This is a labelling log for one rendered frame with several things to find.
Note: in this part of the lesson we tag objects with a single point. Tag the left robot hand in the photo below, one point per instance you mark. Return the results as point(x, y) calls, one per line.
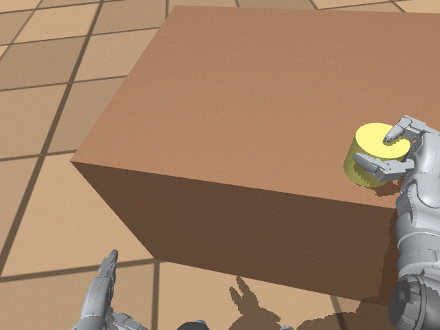
point(97, 301)

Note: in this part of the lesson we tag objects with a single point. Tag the right robot hand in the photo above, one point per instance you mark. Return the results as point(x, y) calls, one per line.
point(423, 155)

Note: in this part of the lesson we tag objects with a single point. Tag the left robot arm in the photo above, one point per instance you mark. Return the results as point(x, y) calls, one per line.
point(90, 323)

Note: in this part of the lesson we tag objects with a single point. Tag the right robot arm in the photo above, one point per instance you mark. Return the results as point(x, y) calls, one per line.
point(415, 304)

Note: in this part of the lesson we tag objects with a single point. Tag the can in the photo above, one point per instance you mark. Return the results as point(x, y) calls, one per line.
point(369, 140)

